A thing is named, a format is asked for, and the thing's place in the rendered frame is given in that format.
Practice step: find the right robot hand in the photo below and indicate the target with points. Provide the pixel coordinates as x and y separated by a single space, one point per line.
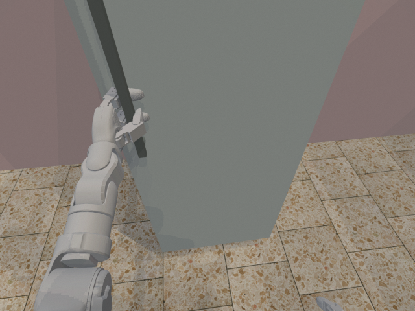
327 305

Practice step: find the left robot upper arm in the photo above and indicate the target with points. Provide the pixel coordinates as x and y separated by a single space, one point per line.
76 289

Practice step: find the handle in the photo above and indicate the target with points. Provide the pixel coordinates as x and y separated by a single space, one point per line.
104 31

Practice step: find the fridge door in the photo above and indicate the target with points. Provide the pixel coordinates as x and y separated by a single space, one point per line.
233 89

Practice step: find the left robot forearm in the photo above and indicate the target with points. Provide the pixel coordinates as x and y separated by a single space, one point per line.
86 238

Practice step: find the left robot hand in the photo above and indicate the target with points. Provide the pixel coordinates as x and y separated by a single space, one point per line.
112 127

